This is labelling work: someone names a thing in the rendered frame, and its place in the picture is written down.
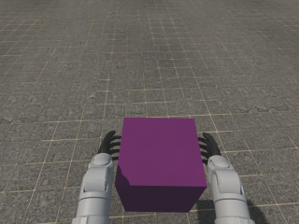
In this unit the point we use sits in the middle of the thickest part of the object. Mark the right robot hand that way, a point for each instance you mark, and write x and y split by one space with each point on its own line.
211 148

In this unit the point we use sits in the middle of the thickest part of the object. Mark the carton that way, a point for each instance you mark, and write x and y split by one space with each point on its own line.
160 166

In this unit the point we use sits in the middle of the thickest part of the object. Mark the right robot forearm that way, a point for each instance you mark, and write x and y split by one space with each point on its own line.
229 198

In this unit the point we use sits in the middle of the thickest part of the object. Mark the left robot hand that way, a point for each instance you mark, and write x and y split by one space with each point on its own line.
106 145

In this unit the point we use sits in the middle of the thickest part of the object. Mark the left robot forearm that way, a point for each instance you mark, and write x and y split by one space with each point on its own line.
95 192

